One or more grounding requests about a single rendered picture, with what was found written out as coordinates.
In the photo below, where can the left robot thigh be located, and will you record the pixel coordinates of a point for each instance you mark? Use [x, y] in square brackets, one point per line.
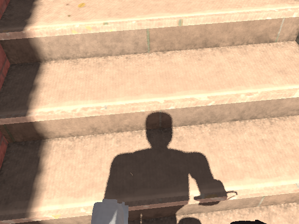
[109, 211]

